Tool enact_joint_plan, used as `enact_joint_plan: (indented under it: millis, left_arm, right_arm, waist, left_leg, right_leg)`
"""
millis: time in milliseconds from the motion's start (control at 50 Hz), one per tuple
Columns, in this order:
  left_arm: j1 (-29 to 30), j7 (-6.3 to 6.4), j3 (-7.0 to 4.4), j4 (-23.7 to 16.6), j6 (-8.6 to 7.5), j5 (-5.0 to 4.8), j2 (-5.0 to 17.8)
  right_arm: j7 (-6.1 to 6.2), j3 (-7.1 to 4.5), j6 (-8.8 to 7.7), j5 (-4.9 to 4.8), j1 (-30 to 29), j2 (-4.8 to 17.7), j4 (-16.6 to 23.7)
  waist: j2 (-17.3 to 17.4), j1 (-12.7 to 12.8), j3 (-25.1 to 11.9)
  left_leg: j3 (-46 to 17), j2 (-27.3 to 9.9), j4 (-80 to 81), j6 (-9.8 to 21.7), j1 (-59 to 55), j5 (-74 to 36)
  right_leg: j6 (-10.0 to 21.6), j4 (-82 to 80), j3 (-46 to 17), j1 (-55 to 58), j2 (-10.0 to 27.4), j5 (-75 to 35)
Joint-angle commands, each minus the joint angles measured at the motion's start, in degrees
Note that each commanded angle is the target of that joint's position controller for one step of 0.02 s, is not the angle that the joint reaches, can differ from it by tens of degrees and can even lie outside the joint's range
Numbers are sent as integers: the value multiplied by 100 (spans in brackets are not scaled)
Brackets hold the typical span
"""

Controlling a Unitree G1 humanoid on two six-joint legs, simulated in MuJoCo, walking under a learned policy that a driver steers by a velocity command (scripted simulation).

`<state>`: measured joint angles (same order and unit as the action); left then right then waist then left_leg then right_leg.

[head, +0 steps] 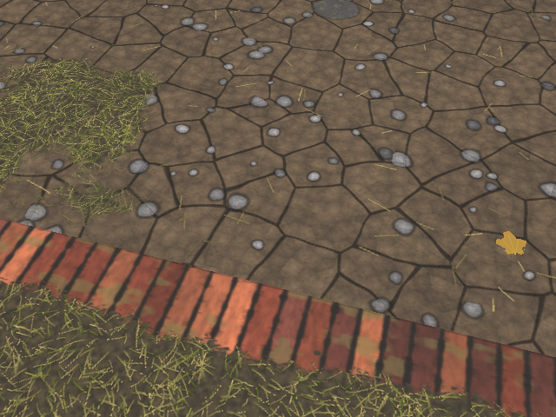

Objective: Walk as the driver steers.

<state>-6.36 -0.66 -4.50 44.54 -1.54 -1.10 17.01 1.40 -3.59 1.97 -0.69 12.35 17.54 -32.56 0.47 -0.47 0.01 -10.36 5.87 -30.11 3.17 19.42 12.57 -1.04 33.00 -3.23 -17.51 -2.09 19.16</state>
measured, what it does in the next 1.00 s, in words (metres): walks ahead, turning right: right foot, then left foot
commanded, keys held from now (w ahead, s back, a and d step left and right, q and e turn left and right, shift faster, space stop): w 0.28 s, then w+e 0.72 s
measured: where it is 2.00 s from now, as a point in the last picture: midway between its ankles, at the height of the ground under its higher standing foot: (351, 261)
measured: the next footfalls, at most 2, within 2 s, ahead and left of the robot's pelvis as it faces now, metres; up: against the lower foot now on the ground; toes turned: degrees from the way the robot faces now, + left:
right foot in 0.02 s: +0.03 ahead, -0.13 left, +0.00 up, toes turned +4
left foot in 0.44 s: +0.30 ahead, +0.17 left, +0.00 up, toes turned +2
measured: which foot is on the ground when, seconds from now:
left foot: down 0.00-0.02, up 0.04-0.42, down 0.44-0.98, up 1.00-1.00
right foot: up 0.00-0.00, down 0.02-0.46, up 0.48-0.94, down 0.96-1.00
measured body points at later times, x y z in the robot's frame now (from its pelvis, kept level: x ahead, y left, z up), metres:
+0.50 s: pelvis +0.18 +0.05 -0.01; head +0.23 +0.06 +0.43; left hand +0.13 +0.32 -0.14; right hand +0.43 -0.17 -0.07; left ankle +0.26 +0.17 -0.74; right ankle +0.01 -0.12 -0.69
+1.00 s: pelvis +0.44 +0.00 -0.03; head +0.49 -0.02 +0.42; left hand +0.72 +0.18 -0.10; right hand +0.41 -0.29 -0.15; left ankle +0.28 +0.17 -0.70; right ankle +0.54 -0.10 -0.74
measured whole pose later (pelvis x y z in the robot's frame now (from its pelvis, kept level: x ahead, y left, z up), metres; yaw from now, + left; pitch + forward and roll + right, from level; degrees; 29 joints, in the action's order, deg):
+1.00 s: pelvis +0.44 +0.00 -0.03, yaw -16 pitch +1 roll +2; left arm -4.2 -2.8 -3.5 36.8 -1.5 -1.5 16.6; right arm 0.8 -4.5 -2.9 -0.7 18.6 17.0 -45.7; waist -0.7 -2.2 4.3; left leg 10.7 -5.3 -45.2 -2.2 1.8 28.2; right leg 6.4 38.3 2.9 -30.8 -1.3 8.3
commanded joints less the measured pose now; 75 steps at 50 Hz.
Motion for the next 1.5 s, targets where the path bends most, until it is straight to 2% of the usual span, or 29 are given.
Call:
enact_joint_plan:
  millis: [20,40,60,100,160,280,380,440,460,480,500,520,600,820,900,960,980,1000,1020,1040,1060,1100,1200,1320,1400,1440,1460,1480,1500]
  left_arm:
    - [-683,-46,-170,-94,-236,59,554]
    - [-1272,-22,-179,5,-254,178,766]
    - [-1302,-87,-310,69,-302,310,1373]
    - [-741,26,-169,-69,-378,118,793]
    - [-944,108,-71,-11,-372,80,608]
    - [-1491,89,-36,202,-303,25,760]
    - [-1769,57,-69,318,-206,-80,1035]
    - [-1601,61,-23,252,-217,-40,905]
    - [-1636,47,147,-2,-264,112,347]
    - [-2094,69,255,-81,-351,-22,25]
    - [-1781,72,59,-38,-352,-189,670]
    - [-1383,60,13,-146,-339,-210,771]
    - [-1337,41,16,-76,-131,-97,346]
    - [376,-243,134,-796,-81,-11,128]
    - [546,-325,48,-1083,-60,-10,341]
    - [-1423,-199,-369,-689,31,-51,1060]
    - [-1894,-70,-514,-581,88,-76,1646]
    - [-1655,-118,-473,-840,-34,-51,1868]
    - [-1630,-164,-325,-860,-120,-20,1306]
    - [-1443,-165,-261,-806,-185,-9,1092]
    - [-1049,-155,-209,-841,-211,-17,939]
    - [-594,-104,-115,-1000,-224,81,677]
    - [-846,66,-166,-828,-243,30,874]
    - [-1350,150,-189,-605,-135,-45,952]
    - [-1394,184,-179,-524,-75,-21,852]
    - [-1346,155,-92,-533,-65,24,593]
    - [-1428,138,30,-624,-72,118,305]
    - [-2348,131,131,-661,-134,-80,-34]
    - [-2218,152,61,-543,-162,-145,526]
  right_arm:
    - [29,-134,-92,2,-138,525,346]
    - [21,23,-127,49,-62,16,336]
    - [26,-105,-230,-76,-335,442,688]
    - [-6,-221,-348,-77,-270,828,443]
    - [-105,-160,-481,26,-360,531,309]
    - [-248,62,-626,-21,-1209,18,547]
    - [-382,-38,-738,-119,-1263,271,603]
    - [-243,-343,-723,-70,450,829,163]
    - [-144,-448,-673,118,1457,1287,65]
    - [-194,-428,-645,185,1639,1404,-18]
    - [-212,-276,-665,151,1361,850,-47]
    - [-207,-197,-674,71,996,634,-83]
    - [-230,-125,-828,133,148,239,-249]
    - [-76,-333,-794,30,452,769,-857]
    - [-63,-410,-620,-74,560,1027,-988]
    - [-17,-367,-507,-131,475,1056,-931]
    - [-16,-175,-562,96,763,444,-742]
    - [-71,0,-769,90,922,140,-487]
    - [-142,-131,-925,-120,172,730,-375]
    - [-163,-114,-1005,-205,-108,740,-272]
    - [-107,-99,-1036,-77,-123,661,-341]
    - [-86,-164,-939,96,36,729,-418]
    - [-84,-50,-750,182,-440,390,-298]
    - [-235,18,-863,38,-1547,330,-65]
    - [-313,-97,-954,15,-1256,595,-139]
    - [-269,-223,-1006,91,-357,772,-368]
    - [-230,-284,-1013,174,464,1038,-434]
    - [-278,-421,-942,206,999,1517,-730]
    - [-327,-313,-929,25,1000,975,-719]
  waist:
    - [493,393,-450]
    - [-556,482,-673]
    - [-1376,383,152]
    - [-958,196,748]
    - [-721,275,564]
    - [-770,674,551]
    - [-904,500,594]
    - [-678,-557,-530]
    - [292,-873,-1630]
    - [1858,-611,-2434]
    - [1254,-642,-1610]
    - [1027,-529,-828]
    - [709,37,-47]
    - [82,-264,701]
    - [262,-152,469]
    - [301,955,-746]
    - [-927,791,-1204]
    - [-1469,407,-2186]
    - [-627,788,-1894]
    - [-504,666,-1094]
    - [-12,363,-627]
    - [-210,4,-355]
    - [-219,69,-59]
    - [-519,523,80]
    - [-770,322,19]
    - [-732,-137,-424]
    - [-160,-455,-1255]
    - [1834,-105,-1842]
    - [1338,-286,-1490]
  left_leg:
    - [-1388,-841,453,437,618,2361]
    - [-368,-159,-1480,6,1316,2342]
    - [31,100,-2279,-74,2754,2196]
    - [-228,-340,-2978,-172,3201,1128]
    - [155,-592,-2992,-324,3074,167]
    - [1076,-872,-1330,-503,2119,-786]
    - [1107,-630,-147,-325,867,-604]
    - [1029,-672,209,104,-1892,-669]
    - [-553,-2114,85,553,-3892,-203]
    - [-2889,-3128,1051,1117,-4346,1053]
    - [-2635,-2903,1328,952,-3690,1549]
    - [-1684,-2724,1398,804,-2963,1236]
    - [51,-2072,2060,687,-1324,-377]
    - [1859,-2168,2344,582,-1726,-1544]
    - [2167,-2262,1481,399,-2452,-3648]
    - [2460,-1878,-1492,12,-1602,-4851]
    - [2420,-1317,-3567,-326,426,-930]
    - [1056,-241,-5078,-510,2002,2295]
    - [366,-588,-5201,-397,2609,1878]
    - [467,-810,-4815,-273,2748,1365]
    - [490,-1080,-4278,-257,2461,950]
    - [463,-1297,-3692,-335,1737,520]
    - [716,-1140,-2272,-730,1639,-457]
    - [703,-650,-204,-727,941,-1801]
    - [592,-666,175,-420,636,-1149]
    - [730,-711,454,-75,-694,-1062]
    - [-191,-1595,325,298,-2127,-819]
    - [-2950,-2755,929,1330,-3878,548]
    - [-3694,-2850,1370,1300,-3771,2013]
  right_leg:
    - [423,-1157,-151,1563,506,-414]
    - [768,-1624,-1463,2213,1660,667]
    - [1583,-2293,-3468,1694,2424,2221]
    - [1461,-2385,-2863,1580,2154,2123]
    - [1170,-2429,-1728,1757,1668,597]
    - [1128,-2523,-509,1356,1318,-1166]
    - [1076,-2236,-807,1267,1625,-1679]
    - [657,-157,-311,656,1155,-3404]
    - [345,1908,-25,-876,645,-1675]
    - [188,3359,-281,-1948,59,1416]
    - [200,4003,-573,-2427,347,1131]
    - [247,4013,-381,-2633,581,613]
    - [165,3527,-251,-1870,976,-478]
    - [238,800,217,-2184,836,-2192]
    - [604,414,724,-1779,443,-1279]
    - [1139,5,896,1216,-253,-1123]
    - [1690,-136,-1251,3043,984,-1004]
    - [2747,-1270,-4613,4101,2113,304]
    - [2362,-1720,-4286,3941,2043,504]
    - [2127,-1738,-3440,3184,1848,184]
    - [1907,-1699,-2772,2298,1577,-462]
    - [1792,-1864,-2076,1249,1236,-1518]
    - [1739,-2024,-1296,453,882,-2459]
    - [1367,-1724,-1439,410,747,-1401]
    - [1204,-1087,-1992,1101,1075,-1483]
    - [959,-121,-1738,1024,716,-2305]
    - [753,1429,-1336,391,378,-1540]
    - [305,3338,-662,-1694,-505,1086]
    - [260,4041,-897,-2497,-166,1293]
